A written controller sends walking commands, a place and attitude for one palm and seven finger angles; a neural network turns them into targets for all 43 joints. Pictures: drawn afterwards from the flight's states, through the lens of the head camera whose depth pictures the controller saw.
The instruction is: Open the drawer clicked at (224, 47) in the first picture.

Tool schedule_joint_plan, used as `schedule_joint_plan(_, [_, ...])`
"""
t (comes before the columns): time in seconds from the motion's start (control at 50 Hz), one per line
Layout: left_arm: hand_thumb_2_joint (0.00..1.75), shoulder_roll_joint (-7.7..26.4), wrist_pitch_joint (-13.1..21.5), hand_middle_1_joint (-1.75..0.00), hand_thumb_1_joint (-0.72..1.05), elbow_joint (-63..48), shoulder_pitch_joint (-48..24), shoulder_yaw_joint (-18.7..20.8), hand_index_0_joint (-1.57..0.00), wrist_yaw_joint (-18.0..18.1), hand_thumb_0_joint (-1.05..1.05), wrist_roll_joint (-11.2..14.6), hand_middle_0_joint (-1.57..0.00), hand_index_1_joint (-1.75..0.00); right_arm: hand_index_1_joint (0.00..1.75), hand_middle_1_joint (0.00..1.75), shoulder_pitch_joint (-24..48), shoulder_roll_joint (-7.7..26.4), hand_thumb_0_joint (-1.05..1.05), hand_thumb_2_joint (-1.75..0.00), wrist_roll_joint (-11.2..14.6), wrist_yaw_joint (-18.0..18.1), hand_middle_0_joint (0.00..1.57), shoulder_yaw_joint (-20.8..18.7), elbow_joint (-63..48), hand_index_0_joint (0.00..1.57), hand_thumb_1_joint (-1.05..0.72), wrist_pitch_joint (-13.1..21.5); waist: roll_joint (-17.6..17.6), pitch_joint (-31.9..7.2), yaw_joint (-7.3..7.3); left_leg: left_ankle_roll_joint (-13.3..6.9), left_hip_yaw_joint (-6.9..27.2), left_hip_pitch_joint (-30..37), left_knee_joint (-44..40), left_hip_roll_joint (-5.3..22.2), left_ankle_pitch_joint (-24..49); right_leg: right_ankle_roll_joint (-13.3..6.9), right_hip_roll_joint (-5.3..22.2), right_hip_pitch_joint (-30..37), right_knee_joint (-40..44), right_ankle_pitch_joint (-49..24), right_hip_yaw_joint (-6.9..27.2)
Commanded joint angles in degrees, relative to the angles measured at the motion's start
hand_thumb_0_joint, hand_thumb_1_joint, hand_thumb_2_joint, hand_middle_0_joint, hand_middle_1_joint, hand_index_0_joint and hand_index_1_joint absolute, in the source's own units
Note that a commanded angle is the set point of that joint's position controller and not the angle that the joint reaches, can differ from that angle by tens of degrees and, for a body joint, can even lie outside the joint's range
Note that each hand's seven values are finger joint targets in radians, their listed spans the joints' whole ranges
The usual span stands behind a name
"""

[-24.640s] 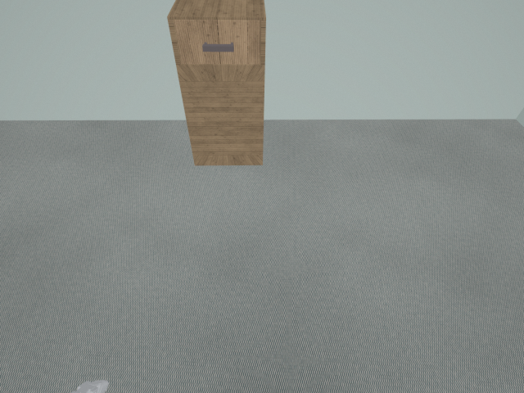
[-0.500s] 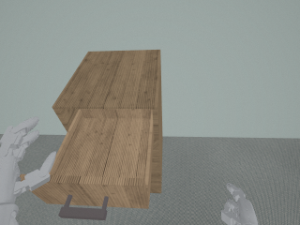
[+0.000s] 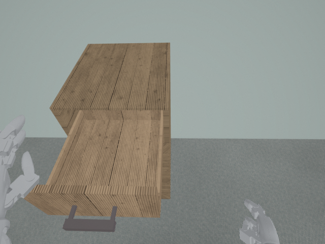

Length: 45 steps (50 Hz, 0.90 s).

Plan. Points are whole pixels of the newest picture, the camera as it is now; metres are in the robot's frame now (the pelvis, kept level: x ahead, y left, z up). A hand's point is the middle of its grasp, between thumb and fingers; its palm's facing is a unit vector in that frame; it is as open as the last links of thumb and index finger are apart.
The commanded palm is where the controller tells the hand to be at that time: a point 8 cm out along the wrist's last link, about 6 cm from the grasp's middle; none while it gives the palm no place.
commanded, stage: step back with the hand held close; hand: left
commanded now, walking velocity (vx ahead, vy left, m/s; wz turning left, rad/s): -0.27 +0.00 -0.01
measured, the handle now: (92, 217) +0.20 +0.22 -0.08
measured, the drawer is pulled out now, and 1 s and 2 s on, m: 0.28 0.28 0.28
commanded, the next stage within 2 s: stop stepping back and stand still in 1.06 s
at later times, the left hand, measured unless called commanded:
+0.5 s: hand (17, 199) +0.16 +0.26 +0.15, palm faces +0.31 -0.82 -0.49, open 7.4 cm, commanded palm +0.10 +0.30 +0.17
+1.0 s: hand out of the picture +0.06 +0.24 +0.16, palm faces +0.28 -0.83 -0.49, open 7.4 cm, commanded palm +0.00 +0.29 +0.17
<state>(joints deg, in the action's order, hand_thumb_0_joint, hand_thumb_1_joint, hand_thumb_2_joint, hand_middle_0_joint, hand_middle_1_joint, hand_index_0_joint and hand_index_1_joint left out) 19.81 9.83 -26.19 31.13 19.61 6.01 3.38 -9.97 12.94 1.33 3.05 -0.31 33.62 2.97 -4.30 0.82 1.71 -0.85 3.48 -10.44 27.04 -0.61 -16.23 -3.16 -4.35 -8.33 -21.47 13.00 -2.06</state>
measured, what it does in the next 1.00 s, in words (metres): walks backwards: right foot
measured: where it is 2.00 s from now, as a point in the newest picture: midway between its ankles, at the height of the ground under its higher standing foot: outside the picture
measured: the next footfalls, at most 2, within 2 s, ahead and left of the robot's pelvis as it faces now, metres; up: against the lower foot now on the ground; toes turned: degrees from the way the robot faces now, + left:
right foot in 1.00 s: -0.15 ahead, -0.10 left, +0.00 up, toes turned -5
left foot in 1.32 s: -0.27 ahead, +0.11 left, +0.00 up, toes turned +5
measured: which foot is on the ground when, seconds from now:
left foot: down 0.00-1.00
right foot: down 0.00-0.76, up 0.78-0.98, down 1.00-1.00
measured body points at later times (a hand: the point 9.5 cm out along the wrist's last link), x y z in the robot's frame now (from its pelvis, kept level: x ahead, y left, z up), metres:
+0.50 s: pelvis -0.04 +0.03 -0.01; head -0.01 +0.03 +0.44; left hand +0.13 +0.30 +0.18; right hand +0.15 -0.19 -0.09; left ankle -0.02 +0.11 -0.74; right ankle -0.07 -0.08 -0.74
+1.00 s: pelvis -0.15 +0.02 -0.01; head -0.11 +0.02 +0.44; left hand +0.04 +0.28 +0.19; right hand +0.04 -0.20 -0.09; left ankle -0.08 +0.14 -0.74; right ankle -0.19 -0.10 -0.74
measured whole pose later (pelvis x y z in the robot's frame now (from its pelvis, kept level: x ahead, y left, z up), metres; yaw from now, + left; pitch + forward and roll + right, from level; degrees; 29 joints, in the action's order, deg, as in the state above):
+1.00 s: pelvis -0.15 +0.02 -0.01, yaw -4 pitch +3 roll +0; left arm 24.0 11.0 -37.6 37.0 22.9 7.7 3.6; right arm -7.1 7.9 -0.6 1.6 0.6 33.1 5.3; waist 1.3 0.9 0.9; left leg 0.5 -1.3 -23.5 30.7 1.8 -10.2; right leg 1.2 0.2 -16.3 -33.3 18.8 -1.0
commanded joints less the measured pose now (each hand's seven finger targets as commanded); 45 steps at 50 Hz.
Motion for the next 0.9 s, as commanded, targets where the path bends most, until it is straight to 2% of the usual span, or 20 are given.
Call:
schedule_joint_plan(0.0, [0.90,8.6,4.2,-0.30,0.90,-12.8,3.7,5.2,-0.20,1.0,0.00,-0.4,-0.20,-0.30,0.30,0.30,6.8,6.2,0.00,-0.90,0.0,-0.2,0.20,-2.9,-10.0,0.20,-0.90,1.4,2.4,-6.0,-1.15,-2.1,0.5,0.8,-1.9,2.5,13.4,2.4,10.5,-1.8,3.4,-13.3,7.0])
schedule_joint_plan(0.14, [0.90,14.1,4.3,-0.30,0.90,-21.6,7.1,10.5,-0.20,2.5,0.00,-0.4,-0.20,-0.30,0.30,0.30,7.2,6.4,0.00,-0.90,0.1,0.6,0.20,-3.4,-11.9,0.20,-0.90,0.3,0.4,-14.6,-1.31,-1.9,2.8,-0.6,-2.4,5.7,30.9,3.0,7.9,3.6,-5.4,-24.1,3.5])
schedule_joint_plan(0.22, [0.90,12.7,3.8,-0.30,0.90,-20.6,9.4,10.5,-0.20,2.5,0.00,-0.1,-0.20,-0.30,0.30,0.30,6.4,5.9,0.00,-0.90,-0.2,0.5,0.20,-3.8,-12.1,0.20,-0.90,0.0,-0.7,-12.6,-1.29,-2.1,5.0,-3.4,-4.1,8.2,33.1,3.0,6.6,1.5,-9.4,-14.0,2.4])
schedule_joint_plan(0.24, [0.90,12.4,3.7,-0.30,0.90,-20.9,9.8,10.2,-0.20,2.4,0.00,-0.2,-0.20,-0.30,0.30,0.30,6.6,6.2,0.00,-0.90,-0.4,0.5,0.20,-3.8,-11.9,0.20,-0.90,0.3,-3.3,-12.5,-1.21,-2.0,5.0,-2.4,-4.6,8.9,35.3,2.9,6.0,-0.2,-10.9,-10.8,2.2])
schedule_joint_plan(0.32, [0.90,10.8,3.5,-0.30,0.90,-20.7,9.0,9.1,-0.20,2.5,0.00,-0.6,-0.20,-0.30,0.30,0.30,5.2,6.0,0.00,-0.90,-1.7,0.1,0.20,-3.7,-11.1,0.20,-0.90,1.4,-4.3,-8.3,-1.42,-3.5,8.0,-8.3,-8.2,12.9,32.0,3.0,5.1,-1.9,-16.2,5.0,2.0])
schedule_joint_plan(0.38, [0.90,9.9,3.3,-0.30,0.90,-20.8,7.8,8.0,-0.20,2.7,0.00,-0.8,-0.20,-0.30,0.30,0.30,4.3,6.3,0.00,-0.90,-2.1,0.2,0.20,-3.5,-10.5,0.20,-0.90,2.2,-2.1,-5.7,-1.67,-4.8,8.4,-10.9,-7.4,13.4,27.6,3.0,5.2,-1.7,-14.3,5.5,2.2])
schedule_joint_plan(0.44, [0.90,10.9,3.3,-0.30,0.90,-20.7,6.8,8.7,-0.20,2.5,0.00,-0.9,-0.20,-0.30,0.30,0.30,4.5,7.1,0.00,-0.90,-1.8,0.2,0.20,-3.2,-10.0,0.20,-0.90,2.6,-1.5,-5.3,-1.83,-4.6,7.2,-10.7,-4.5,12.1,23.4,2.7,6.0,-0.7,-8.0,-1.4,2.8])
schedule_joint_plan(0.48, [0.90,11.0,3.7,-0.30,0.90,-21.0,6.2,8.3,-0.20,2.4,0.00,-0.4,-0.20,-0.30,0.30,0.30,4.8,6.6,0.00,-0.90,-1.1,0.1,0.20,-2.6,-10.3,0.20,-0.90,2.3,2.8,-8.8,-1.92,-3.3,5.5,-8.2,0.5,9.0,24.4,2.1,8.4,0.7,-3.8,-16.1,4.7])
schedule_joint_plan(0.52, [0.90,10.7,3.6,-0.30,0.90,-20.4,7.1,8.0,-0.20,2.4,0.00,0.4,-0.20,-0.30,0.30,0.30,4.4,6.0,0.00,-0.90,-0.1,-0.2,0.20,-3.4,-10.8,0.20,-0.90,1.8,10.1,-13.5,-2.47,-1.1,1.5,-6.0,9.4,3.6,16.6,-1.5,15.4,-1.1,-1.6,-26.1,11.2])
schedule_joint_plan(0.56, [0.90,10.8,3.9,-0.30,0.90,-19.5,8.4,8.1,-0.20,2.7,0.00,0.9,-0.20,-0.30,0.30,0.30,4.1,5.1,0.00,-0.90,0.2,0.0,0.20,-3.3,-10.3,0.20,-0.90,1.4,13.7,-12.1,-2.97,0.4,-0.4,-8.3,18.6,-0.3,-2.0,-5.3,22.3,-4.1,1.9,-27.3,15.1])
schedule_joint_plan(0.6, [0.90,12.2,4.5,-0.30,0.90,-20.0,9.0,9.7,-0.20,3.1,0.00,1.0,-0.20,-0.30,0.30,0.30,5.9,4.7,0.00,-0.90,0.4,0.4,0.20,-3.1,-10.6,0.20,-0.90,1.3,11.7,-9.2,-2.13,0.5,1.1,-11.8,23.4,0.3,-8.9,-6.7,23.8,-7.0,2.8,-20.1,14.6])
schedule_joint_plan(0.64, [0.90,13.3,4.4,-0.30,0.90,-21.9,7.5,10.5,-0.20,3.5,0.00,0.4,-0.20,-0.30,0.30,0.30,7.3,4.6,0.00,-0.90,-0.2,0.9,0.20,-2.0,-10.9,0.20,-0.90,0.9,7.1,-6.3,-2.55,0.3,1.4,-10.4,11.7,2.3,-5.6,-4.8,20.5,-9.2,0.4,-18.7,11.8])
schedule_joint_plan(0.66, [0.90,12.6,4.6,-0.30,0.90,-22.6,7.7,9.7,-0.20,3.8,0.00,0.2,-0.20,-0.30,0.30,0.30,6.7,4.1,0.00,-0.90,-0.3,1.3,0.20,-1.4,-10.5,0.20,-0.90,0.8,4.7,-6.0,-3.02,0.2,0.4,-9.0,1.9,2.5,0.5,-2.3,17.2,-7.7,-3.2,-18.5,7.5])
schedule_joint_plan(0.68, [0.90,12.7,4.7,-0.30,0.90,-22.5,8.1,10.1,-0.20,4.1,0.00,0.2,-0.20,-0.30,0.30,0.30,6.8,4.4,0.00,-0.90,-0.4,1.9,0.20,-1.7,-10.0,0.20,-0.90,0.8,0.4,-6.6,-2.78,-0.4,0.8,-7.0,-6.0,4.0,13.6,0.8,12.1,-6.3,-8.1,-18.4,4.2])
schedule_joint_plan(0.7, [0.90,13.1,5.0,-0.30,0.90,-24.4,7.3,10.1,-0.20,4.1,0.00,0.1,-0.20,-0.30,0.30,0.30,7.2,5.6,0.00,-0.90,-0.6,1.9,0.20,-2.4,-10.2,0.20,-0.90,1.3,-6.3,-8.2,-2.13,-2.5,7.6,-6.6,-7.8,10.4,28.2,3.3,7.1,-5.5,-14.1,-14.5,1.5])
schedule_joint_plan(0.72, [0.90,13.4,5.1,-0.30,0.90,-24.9,6.7,10.1,-0.20,4.0,0.00,-0.3,-0.20,-0.30,0.30,0.30,6.3,4.8,0.00,-0.90,-0.8,1.4,0.20,-2.9,-10.0,0.20,-0.90,2.0,-7.7,-11.2,-1.87,-4.0,8.8,-2.3,-4.5,14.4,40.6,3.5,6.2,-8.5,-18.6,-2.4,2.3])
schedule_joint_plan(0.74, [0.90,13.0,5.2,-0.30,0.90,-24.4,7.5,9.5,-0.20,3.9,0.00,-0.3,-0.20,-0.30,0.30,0.30,5.4,4.7,0.00,-0.90,-0.6,0.9,0.20,-3.5,-9.4,0.20,-0.90,2.8,-7.3,-12.4,-1.94,-4.5,7.3,2.7,-3.1,15.9,46.4,3.2,5.7,-12.0,-20.6,6.1,2.4])
schedule_joint_plan(0.76, [0.90,12.7,5.0,-0.30,0.90,-23.7,8.7,10.0,-0.20,3.8,0.00,-0.2,-0.20,-0.30,0.30,0.30,5.2,4.1,0.00,-0.90,-1.8,0.7,0.20,-3.1,-9.1,0.20,-0.90,3.4,-10.9,-13.1,-1.30,-5.9,10.5,1.5,-3.1,16.9,50.2,3.3,5.5,-13.2,-22.4,10.9,2.4])
schedule_joint_plan(0.8, [0.90,11.7,4.7,-0.30,0.90,-26.0,7.1,9.3,-0.20,3.3,0.00,-0.1,-0.20,-0.30,0.30,0.30,4.9,4.6,0.00,-0.90,-2.3,0.3,0.20,-3.2,-8.4,0.20,-0.90,4.2,-9.1,-11.3,-1.34,-6.7,8.6,-3.4,-4.5,17.5,44.7,3.6,5.2,-10.4,-25.5,12.6,3.1])
schedule_joint_plan(0.88, [0.90,9.6,4.0,-0.30,0.90,-22.8,8.0,8.0,-0.20,3.0,0.00,0.2,-0.20,-0.30,0.30,0.30,4.9,5.4,0.00,-0.90,-1.7,-0.4,0.20,-3.8,-7.3,0.20,-0.90,5.0,-3.8,-9.4,-1.49,-5.8,6.0,-2.3,-3.7,15.9,39.2,4.1,4.5,-9.7,-17.5,8.1,1.2])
